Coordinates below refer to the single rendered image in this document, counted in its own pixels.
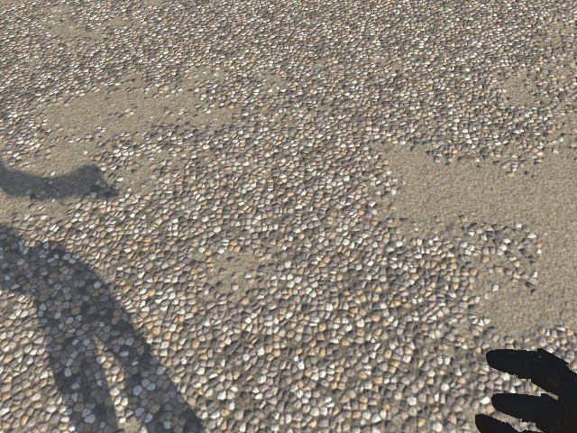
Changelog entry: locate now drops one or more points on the right robot hand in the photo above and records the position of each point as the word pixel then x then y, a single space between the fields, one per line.
pixel 548 372

